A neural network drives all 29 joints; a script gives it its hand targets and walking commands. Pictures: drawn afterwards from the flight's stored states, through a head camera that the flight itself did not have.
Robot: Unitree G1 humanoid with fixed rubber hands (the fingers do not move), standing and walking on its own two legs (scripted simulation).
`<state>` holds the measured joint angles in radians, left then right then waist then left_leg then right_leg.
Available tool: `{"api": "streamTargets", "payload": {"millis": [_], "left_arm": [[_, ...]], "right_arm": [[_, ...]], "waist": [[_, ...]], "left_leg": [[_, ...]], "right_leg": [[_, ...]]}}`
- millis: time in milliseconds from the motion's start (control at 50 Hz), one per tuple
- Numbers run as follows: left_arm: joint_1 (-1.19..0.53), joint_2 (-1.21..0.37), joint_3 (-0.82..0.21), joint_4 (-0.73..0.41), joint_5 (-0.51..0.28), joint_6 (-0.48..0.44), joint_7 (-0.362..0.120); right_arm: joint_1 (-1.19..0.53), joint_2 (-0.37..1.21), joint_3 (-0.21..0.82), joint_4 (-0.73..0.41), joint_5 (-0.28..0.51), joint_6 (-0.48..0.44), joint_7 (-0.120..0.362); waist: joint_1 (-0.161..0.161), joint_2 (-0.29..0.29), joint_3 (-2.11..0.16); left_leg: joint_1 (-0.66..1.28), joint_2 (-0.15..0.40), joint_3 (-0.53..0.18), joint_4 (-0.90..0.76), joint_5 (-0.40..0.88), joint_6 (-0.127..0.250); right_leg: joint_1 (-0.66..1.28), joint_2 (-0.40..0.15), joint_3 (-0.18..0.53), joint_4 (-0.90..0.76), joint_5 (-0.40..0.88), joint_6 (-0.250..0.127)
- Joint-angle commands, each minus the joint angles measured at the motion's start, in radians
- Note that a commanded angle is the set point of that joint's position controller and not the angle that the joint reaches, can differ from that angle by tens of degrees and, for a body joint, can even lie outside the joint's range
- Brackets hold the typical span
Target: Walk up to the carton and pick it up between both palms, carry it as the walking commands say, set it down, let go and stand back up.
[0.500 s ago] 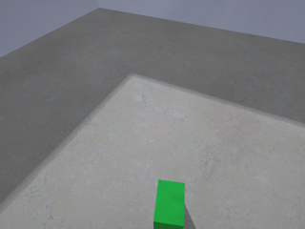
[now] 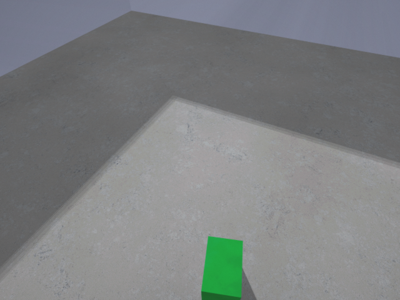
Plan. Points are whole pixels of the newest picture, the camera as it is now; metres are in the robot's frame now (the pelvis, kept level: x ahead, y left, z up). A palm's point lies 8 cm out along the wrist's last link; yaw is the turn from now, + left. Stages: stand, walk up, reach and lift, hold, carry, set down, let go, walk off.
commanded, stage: reach and lift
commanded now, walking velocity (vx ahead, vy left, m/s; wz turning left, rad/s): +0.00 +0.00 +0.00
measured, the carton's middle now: (222, 272) +0.39 -0.04 -0.67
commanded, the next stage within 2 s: none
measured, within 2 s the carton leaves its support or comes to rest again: neither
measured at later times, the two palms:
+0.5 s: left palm out of the picture +0.14 +0.22 -0.15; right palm out of the picture +0.14 -0.24 -0.15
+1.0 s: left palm (149, 265) +0.26 +0.17 -0.19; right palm (307, 272) +0.26 -0.22 -0.18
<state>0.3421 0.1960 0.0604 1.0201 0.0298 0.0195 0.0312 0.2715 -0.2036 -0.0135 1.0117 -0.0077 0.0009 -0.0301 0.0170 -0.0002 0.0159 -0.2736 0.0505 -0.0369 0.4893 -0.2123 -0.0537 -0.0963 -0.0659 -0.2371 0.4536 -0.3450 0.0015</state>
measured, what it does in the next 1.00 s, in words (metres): lowers itself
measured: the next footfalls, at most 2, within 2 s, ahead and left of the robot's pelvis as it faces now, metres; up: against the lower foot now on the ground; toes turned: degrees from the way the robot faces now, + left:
none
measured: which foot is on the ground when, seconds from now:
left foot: down 0.00-1.00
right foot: down 0.00-1.00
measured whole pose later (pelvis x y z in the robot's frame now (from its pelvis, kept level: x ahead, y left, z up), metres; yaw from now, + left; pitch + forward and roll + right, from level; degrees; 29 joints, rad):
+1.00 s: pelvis -0.09 +0.04 -0.08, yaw -11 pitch +26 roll +0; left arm -0.44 0.02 0.17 0.56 0.00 0.30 0.18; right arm -0.66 -0.27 -0.14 0.85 -0.03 0.26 0.07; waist 0.07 -0.03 -0.01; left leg -1.17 0.01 -0.04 0.97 -0.26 -0.05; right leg -1.13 0.00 0.05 1.04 -0.38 0.03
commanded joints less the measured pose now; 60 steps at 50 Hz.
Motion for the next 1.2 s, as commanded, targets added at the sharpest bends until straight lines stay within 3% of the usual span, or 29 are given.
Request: {"api": "streamTargets", "payload": {"millis": [0, 20, 40, 60, 100, 140, 180, 240, 320, 380, 540, 620, 700, 800, 920, 1180], "left_arm": [[-0.276, 0.195, 0.039, -0.368, -0.059, -0.004, 0.034], [-0.627, 0.208, -0.008, -0.66, -0.053, 0.065, 0.034], [-0.563, 0.198, -0.03, -0.556, -0.066, 0.133, 0.037], [-0.419, 0.183, -0.041, -0.501, -0.081, 0.211, 0.029], [-0.235, 0.13, -0.049, -0.387, -0.095, 0.363, 0.018], [-0.139, 0.101, 0.004, -0.325, -0.077, 0.463, 0.007], [-0.069, 0.081, 0.009, -0.364, -0.061, 0.491, 0.001], [-0.102, 0.051, 0.031, -0.427, -0.046, 0.418, -0.014], [-0.251, 0.016, 0.038, -0.53, -0.052, 0.296, 0.005], [-0.292, -0.005, 0.045, -0.558, -0.06, 0.255, 0.015], [-0.371, -0.07, 0.049, -0.603, -0.081, 0.291, 0.05], [-0.517, -0.082, 0.038, -0.624, -0.088, 0.319, 0.072], [-0.649, -0.085, 0.044, -0.63, -0.081, 0.346, 0.098], [-0.763, -0.107, 0.072, -0.597, -0.064, 0.337, 0.131], [-0.873, -0.143, 0.103, -0.555, -0.036, 0.278, 0.153], [-1.15, -0.179, 0.228, -0.474, 0.047, 0.125, 0.14]], "right_arm": [[-0.306, -0.141, -0.018, -0.376, -0.032, 0.014, 0.006], [-0.436, -0.143, -0.027, -0.428, -0.007, 0.087, 0.007], [-0.402, -0.173, -0.02, -0.377, 0.009, 0.148, 0.019], [-0.343, -0.2, -0.01, -0.371, 0.004, 0.224, 0.023], [-0.236, -0.193, 0.015, -0.317, -0.012, 0.362, 0.037], [-0.17, -0.175, 0.015, -0.302, 0.006, 0.457, 0.043], [-0.126, -0.166, 0.024, -0.36, 0.018, 0.47, 0.048], [-0.19, -0.153, -0.004, -0.432, -0.021, 0.392, 0.084], [-0.301, -0.184, -0.029, -0.431, -0.036, 0.288, 0.124], [-0.388, -0.179, -0.047, -0.44, -0.034, 0.249, 0.117], [-0.549, -0.2, -0.085, -0.41, -0.034, 0.287, 0.119], [-0.7, -0.203, -0.098, -0.395, -0.02, 0.31, 0.126], [-0.843, -0.207, -0.112, -0.36, -0.014, 0.33, 0.125], [-0.97, -0.199, -0.126, -0.294, -0.014, 0.313, 0.121], [-1.082, -0.193, -0.151, -0.249, -0.022, 0.251, 0.107], [-1.34, -0.102, -0.204, -0.207, -0.042, 0.118, 0.047]], "waist": [[-0.001, -0.084, -0.109], [-0.04, -0.122, -0.067], [-0.049, -0.066, -0.074], [-0.043, -0.05, -0.058], [0.02, -0.016, 0.0], [0.085, 0.039, -0.092], [0.091, 0.04, -0.288], [0.086, -0.008, -0.352], [0.083, -0.017, -0.349], [0.063, -0.053, -0.361], [0.07, -0.07, -0.401], [0.064, -0.077, -0.354], [0.06, -0.064, -0.372], [0.063, -0.035, -0.453], [0.054, -0.041, -0.593], [0.054, -0.068, -0.872]], "left_leg": [[-0.15, -0.109, 0.102, 0.065, -0.078, 0.056], [-0.124, -0.096, 0.1, 0.089, -0.068, 0.059], [-0.148, -0.093, 0.113, 0.09, -0.105, 0.053], [-0.12, -0.092, 0.107, 0.091, -0.109, 0.062], [-0.104, -0.089, 0.117, 0.077, -0.031, 0.047], [-0.079, -0.108, 0.101, 0.11, 0.207, 0.053], [-0.039, -0.127, 0.065, 0.137, 0.46, 0.045], [-0.079, -0.126, 0.045, 0.149, 0.552, 0.035], [-0.186, -0.116, 0.049, 0.182, 0.445, -0.009], [-0.244, -0.116, 0.064, 0.22, 0.353, -0.013], [-0.354, -0.111, 0.109, 0.265, 0.05, -0.012], [-0.445, -0.104, 0.113, 0.277, -0.162, -0.009], [-0.475, -0.103, 0.107, 0.297, -0.243, -0.012], [-0.492, -0.108, 0.106, 0.33, -0.193, -0.022], [-0.524, -0.12, 0.109, 0.376, -0.063, -0.036], [-0.571, -0.146, 0.122, 0.463, 0.21, -0.03]], "right_leg": [[-0.439, 0.038, 0.236, -0.051, -0.068, -0.014], [-0.481, 0.056, 0.222, 0.009, -0.039, 0.01], [-0.512, 0.057, 0.177, 0.022, -0.099, -0.014], [-0.528, 0.053, 0.178, 0.011, -0.119, -0.034], [-0.484, 0.076, 0.194, 0.032, -0.037, -0.054], [-0.388, 0.099, 0.207, 0.088, 0.188, -0.051], [-0.256, 0.116, 0.222, 0.13, 0.497, -0.064], [-0.259, 0.125, 0.245, 0.145, 0.58, -0.047], [-0.388, 0.121, 0.242, 0.198, 0.456, -0.034], [-0.455, 0.116, 0.243, 0.24, 0.406, -0.018], [-0.548, 0.128, 0.219, 0.312, 0.089, -0.018], [-0.618, 0.122, 0.215, 0.323, -0.108, -0.018], [-0.669, 0.12, 0.215, 0.343, -0.167, -0.02], [-0.723, 0.128, 0.214, 0.383, -0.116, -0.016], [-0.793, 0.144, 0.209, 0.434, 0.007, -0.002], [-0.844, 0.175, 0.212, 0.508, 0.259, 0.032]]}}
